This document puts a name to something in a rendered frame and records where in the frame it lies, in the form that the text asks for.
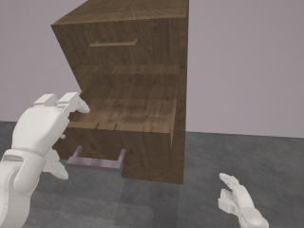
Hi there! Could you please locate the right robot hand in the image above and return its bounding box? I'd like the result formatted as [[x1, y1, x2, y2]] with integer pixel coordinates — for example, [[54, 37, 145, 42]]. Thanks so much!
[[218, 173, 255, 217]]

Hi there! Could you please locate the left robot forearm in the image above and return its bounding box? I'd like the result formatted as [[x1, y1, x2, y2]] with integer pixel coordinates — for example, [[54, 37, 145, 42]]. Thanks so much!
[[0, 148, 47, 228]]

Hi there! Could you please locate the handle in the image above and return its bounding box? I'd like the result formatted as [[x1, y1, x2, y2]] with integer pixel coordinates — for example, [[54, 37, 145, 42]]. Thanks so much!
[[89, 42, 138, 53], [66, 145, 126, 173]]

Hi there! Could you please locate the left robot hand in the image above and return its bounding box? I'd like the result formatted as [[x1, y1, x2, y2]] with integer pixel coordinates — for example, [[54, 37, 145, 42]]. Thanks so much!
[[11, 92, 90, 180]]

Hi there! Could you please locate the cabinet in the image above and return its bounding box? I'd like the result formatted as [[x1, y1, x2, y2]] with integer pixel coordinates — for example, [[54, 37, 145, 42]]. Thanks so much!
[[50, 0, 189, 184]]

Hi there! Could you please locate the drawer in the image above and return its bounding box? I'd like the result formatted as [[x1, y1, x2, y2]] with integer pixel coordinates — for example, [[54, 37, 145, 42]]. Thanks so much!
[[52, 73, 180, 170]]

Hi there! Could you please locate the right robot forearm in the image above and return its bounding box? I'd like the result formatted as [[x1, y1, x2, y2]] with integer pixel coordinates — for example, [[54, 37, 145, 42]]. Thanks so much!
[[238, 206, 269, 228]]

